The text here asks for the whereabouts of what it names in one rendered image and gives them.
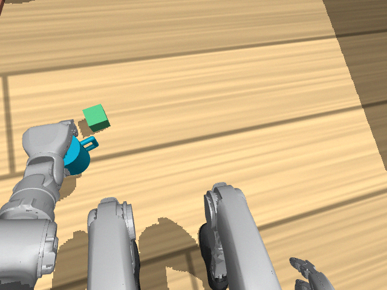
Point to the right robot foot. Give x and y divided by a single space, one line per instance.
214 283

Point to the left robot arm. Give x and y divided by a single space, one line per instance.
28 242

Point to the right robot hand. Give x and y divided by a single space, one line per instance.
317 280

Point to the left robot hand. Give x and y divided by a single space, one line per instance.
53 138

